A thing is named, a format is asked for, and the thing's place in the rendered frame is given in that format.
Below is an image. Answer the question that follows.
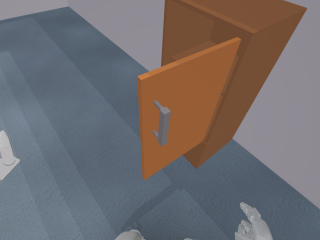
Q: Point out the right robot hand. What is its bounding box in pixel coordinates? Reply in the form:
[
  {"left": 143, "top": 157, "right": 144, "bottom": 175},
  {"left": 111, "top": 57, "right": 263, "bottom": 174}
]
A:
[{"left": 235, "top": 202, "right": 273, "bottom": 240}]

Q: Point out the handle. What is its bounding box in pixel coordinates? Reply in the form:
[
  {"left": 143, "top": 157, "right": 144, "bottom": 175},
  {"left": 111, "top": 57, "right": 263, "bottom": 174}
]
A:
[{"left": 152, "top": 100, "right": 171, "bottom": 147}]

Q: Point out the cupboard door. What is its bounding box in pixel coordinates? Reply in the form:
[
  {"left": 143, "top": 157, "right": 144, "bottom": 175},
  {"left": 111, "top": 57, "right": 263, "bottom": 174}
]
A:
[{"left": 137, "top": 37, "right": 242, "bottom": 180}]

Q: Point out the left robot hand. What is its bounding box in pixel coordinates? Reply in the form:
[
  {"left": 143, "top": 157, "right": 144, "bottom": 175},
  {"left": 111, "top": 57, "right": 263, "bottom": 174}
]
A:
[{"left": 0, "top": 92, "right": 20, "bottom": 182}]

